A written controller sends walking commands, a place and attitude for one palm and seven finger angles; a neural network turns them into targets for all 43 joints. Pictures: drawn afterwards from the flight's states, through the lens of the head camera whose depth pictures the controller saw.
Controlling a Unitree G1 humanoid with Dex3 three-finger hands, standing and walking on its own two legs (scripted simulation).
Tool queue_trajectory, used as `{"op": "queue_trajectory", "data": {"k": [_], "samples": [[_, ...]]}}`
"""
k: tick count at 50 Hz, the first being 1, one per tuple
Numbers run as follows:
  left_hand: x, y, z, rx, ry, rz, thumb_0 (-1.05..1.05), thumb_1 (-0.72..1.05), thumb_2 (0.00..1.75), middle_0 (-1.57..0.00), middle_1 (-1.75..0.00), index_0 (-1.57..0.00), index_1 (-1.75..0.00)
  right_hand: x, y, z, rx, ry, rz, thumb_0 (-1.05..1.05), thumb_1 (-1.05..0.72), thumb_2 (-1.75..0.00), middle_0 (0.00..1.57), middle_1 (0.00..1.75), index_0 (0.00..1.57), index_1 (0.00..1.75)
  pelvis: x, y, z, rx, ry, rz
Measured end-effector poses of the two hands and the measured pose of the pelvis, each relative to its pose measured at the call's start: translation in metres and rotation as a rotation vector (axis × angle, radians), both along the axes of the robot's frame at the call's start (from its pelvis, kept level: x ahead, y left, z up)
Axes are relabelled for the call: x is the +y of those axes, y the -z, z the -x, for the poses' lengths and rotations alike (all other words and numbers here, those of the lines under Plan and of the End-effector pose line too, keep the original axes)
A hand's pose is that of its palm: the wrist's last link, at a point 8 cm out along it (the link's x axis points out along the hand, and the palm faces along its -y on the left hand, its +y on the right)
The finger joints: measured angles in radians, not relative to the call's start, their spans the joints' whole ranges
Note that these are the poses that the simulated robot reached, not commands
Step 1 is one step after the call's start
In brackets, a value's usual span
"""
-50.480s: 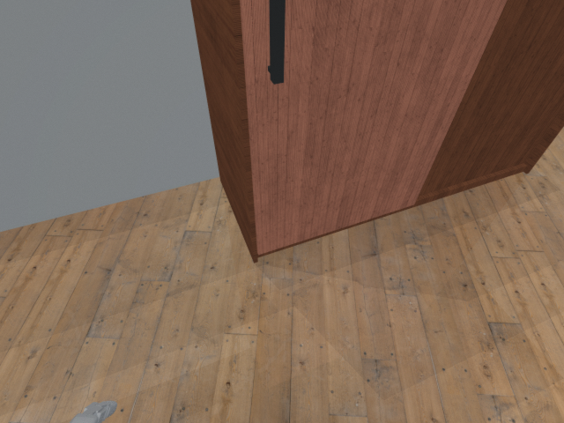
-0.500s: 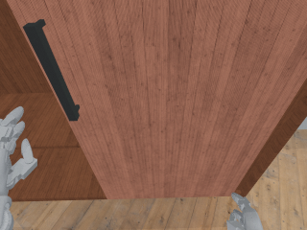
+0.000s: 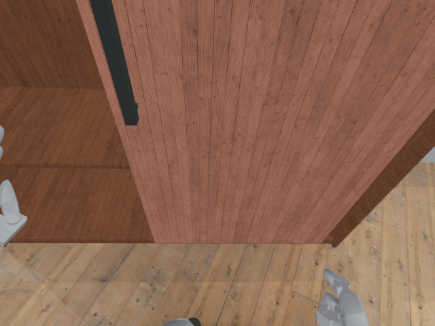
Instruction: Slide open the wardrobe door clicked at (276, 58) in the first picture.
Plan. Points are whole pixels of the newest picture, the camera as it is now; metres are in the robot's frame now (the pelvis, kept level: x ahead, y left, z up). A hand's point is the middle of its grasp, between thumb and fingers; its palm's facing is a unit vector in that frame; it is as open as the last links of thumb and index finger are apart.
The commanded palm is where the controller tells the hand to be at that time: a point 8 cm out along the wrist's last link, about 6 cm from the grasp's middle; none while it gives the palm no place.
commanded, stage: step back with the hand held close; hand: left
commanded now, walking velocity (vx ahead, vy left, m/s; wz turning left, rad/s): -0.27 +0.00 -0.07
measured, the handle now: (119, 56) +0.53 +0.24 +0.22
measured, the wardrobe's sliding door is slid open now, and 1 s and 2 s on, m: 0.69 0.69 0.69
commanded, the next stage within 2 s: stop stepping back and stand still in 0.32 s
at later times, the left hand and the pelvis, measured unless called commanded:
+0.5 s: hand out of the picture +0.06 +0.29 +0.18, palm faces +0.38 -0.83 -0.41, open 7.4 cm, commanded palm +0.02 +0.34 +0.19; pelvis -0.13 +0.04 -0.01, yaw -1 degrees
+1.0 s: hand out of the picture -0.03 +0.32 +0.20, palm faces +0.37 -0.81 -0.45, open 7.4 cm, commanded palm -0.08 +0.36 +0.19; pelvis -0.25 +0.08 -0.01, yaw -6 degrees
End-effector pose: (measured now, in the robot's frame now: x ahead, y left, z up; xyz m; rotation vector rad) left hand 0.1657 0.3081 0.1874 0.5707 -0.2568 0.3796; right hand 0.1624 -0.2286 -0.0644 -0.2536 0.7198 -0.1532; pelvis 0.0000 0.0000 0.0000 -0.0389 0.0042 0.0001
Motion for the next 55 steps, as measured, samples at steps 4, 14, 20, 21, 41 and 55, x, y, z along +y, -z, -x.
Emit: {"op": "queue_trajectory", "data": {"k": [4,14,20,21,41,55], "samples": [[-0.003,0.0,0.034,0.008,-0.013,0.022,0.01,0.89,0.9,-0.21,-0.3,-0.21,-0.31,0.01,0.007,0.011,0.009,-0.047,-0.01,0.01,-0.9,-0.9,0.2,0.3,0.2,0.3,0.003,0.0,0.021,-0.003,-0.003,0.021],[0.019,-0.008,0.063,-0.173,0.024,0.061,0.01,0.88,0.9,-0.21,-0.3,-0.21,-0.31,0.022,-0.007,0.048,-0.073,-0.01,0.044,0.02,-0.9,-0.9,0.21,0.3,0.2,0.3,0.023,0.004,0.053,-0.069,0.006,0.053],[0.032,-0.009,0.091,-0.147,0.029,0.03,0.01,0.89,0.9,-0.21,-0.3,-0.21,-0.31,0.029,-0.016,0.081,-0.098,-0.029,0.03,0.01,-0.9,-0.9,0.2,0.3,0.2,0.3,0.026,0.003,0.099,-0.025,-0.031,0.054],[0.029,-0.008,0.102,-0.143,0.044,0.011,0.01,0.89,0.9,-0.21,-0.3,-0.21,-0.3,0.03,-0.014,0.087,-0.102,-0.034,0.028,0.01,-0.9,-0.9,0.21,0.3,0.2,0.3,0.026,0.007,0.107,-0.017,-0.018,0.041],[0.038,-0.017,0.183,-0.078,0.178,0.144,0.02,0.89,0.9,-0.2,-0.3,-0.2,-0.3,0.085,-0.026,0.27,0.007,0.106,-0.044,0.02,-0.9,-0.9,0.21,0.3,0.2,0.3,0.073,-0.027,0.205,-0.033,0.082,0.033],[0.082,0.006,0.236,-0.115,-0.009,0.133,0.01,0.88,0.9,-0.21,-0.3,-0.21,-0.31,0.048,0.01,0.321,0.073,0.185,0.018,0.02,-0.91,-0.9,0.2,0.3,0.2,0.3,0.08,-0.003,0.243,-0.037,0.122,-0.029]]}}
